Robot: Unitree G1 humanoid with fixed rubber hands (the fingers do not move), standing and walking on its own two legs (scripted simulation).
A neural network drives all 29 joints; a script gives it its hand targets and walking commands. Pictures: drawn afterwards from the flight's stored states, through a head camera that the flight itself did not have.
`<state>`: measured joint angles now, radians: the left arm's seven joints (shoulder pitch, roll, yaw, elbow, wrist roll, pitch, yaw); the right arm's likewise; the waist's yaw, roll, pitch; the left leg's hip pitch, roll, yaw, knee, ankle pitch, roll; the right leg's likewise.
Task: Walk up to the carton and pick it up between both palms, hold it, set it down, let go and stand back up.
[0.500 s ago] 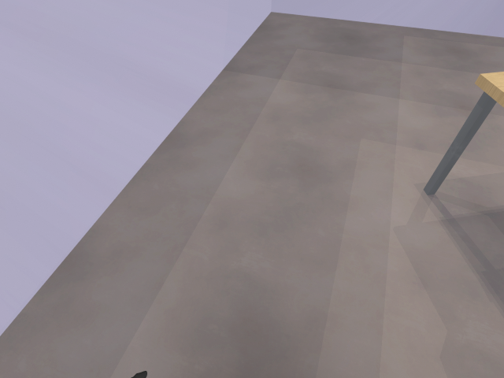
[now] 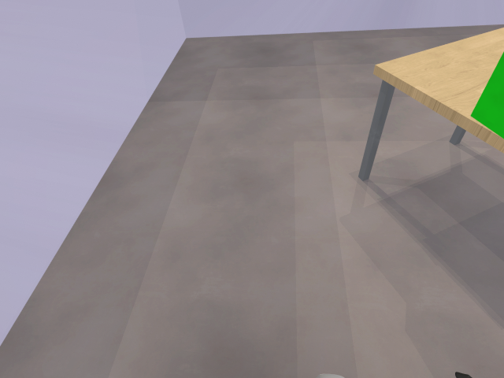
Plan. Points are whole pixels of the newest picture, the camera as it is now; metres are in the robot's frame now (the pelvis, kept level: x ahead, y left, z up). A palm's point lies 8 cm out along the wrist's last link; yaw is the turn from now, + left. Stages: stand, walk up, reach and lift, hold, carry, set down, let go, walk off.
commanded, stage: walk up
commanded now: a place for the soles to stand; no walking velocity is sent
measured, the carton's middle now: out of the picture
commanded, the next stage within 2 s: none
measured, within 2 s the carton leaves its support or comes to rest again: neither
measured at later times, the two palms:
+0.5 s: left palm (135, 337) +0.23 +0.26 -0.12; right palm (496, 337) +0.21 -0.36 -0.08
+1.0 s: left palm (214, 201) +0.54 +0.14 -0.09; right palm (503, 318) +0.25 -0.41 -0.11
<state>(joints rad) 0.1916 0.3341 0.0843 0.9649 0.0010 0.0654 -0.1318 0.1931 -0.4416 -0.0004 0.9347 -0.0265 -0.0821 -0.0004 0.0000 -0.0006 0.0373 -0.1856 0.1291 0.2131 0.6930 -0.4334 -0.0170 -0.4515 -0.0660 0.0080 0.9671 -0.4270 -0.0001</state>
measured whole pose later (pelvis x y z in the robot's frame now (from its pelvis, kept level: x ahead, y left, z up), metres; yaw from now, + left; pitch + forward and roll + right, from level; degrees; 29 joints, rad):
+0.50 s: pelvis +0.16 -0.03 +0.00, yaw -9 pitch -1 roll -3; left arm 0.33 0.36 0.09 0.84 0.00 0.01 -0.05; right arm 0.17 -0.44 0.00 0.87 -0.03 -0.09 0.00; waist 0.00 0.01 0.10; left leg -0.50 0.04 0.00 0.72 -0.19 0.01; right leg -0.15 0.10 0.05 0.67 -0.50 -0.04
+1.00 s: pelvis +0.31 -0.08 -0.01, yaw -31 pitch -4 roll +1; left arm 0.22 0.36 0.09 0.83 0.00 -0.03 -0.06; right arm 0.17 -0.44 0.00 0.83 -0.03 -0.06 0.01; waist 0.00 0.01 0.10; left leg -0.24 0.10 0.16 1.03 -0.54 0.00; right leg -0.43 -0.02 0.05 0.84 -0.34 0.00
